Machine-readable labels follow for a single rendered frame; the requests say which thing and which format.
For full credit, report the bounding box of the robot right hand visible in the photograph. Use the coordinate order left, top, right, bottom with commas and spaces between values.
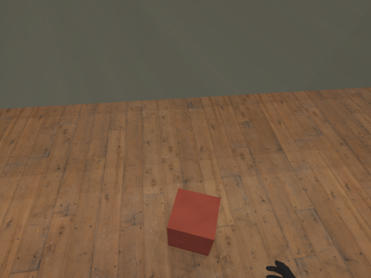
266, 260, 296, 278

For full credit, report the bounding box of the carton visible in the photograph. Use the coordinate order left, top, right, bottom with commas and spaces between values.
167, 188, 221, 256

